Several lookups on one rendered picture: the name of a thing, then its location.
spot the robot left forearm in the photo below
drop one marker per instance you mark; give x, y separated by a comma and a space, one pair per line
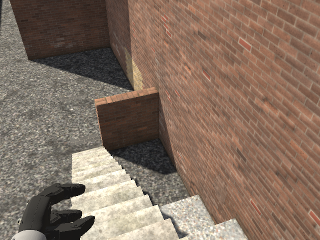
29, 235

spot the robot left hand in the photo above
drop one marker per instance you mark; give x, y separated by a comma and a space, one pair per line
56, 225

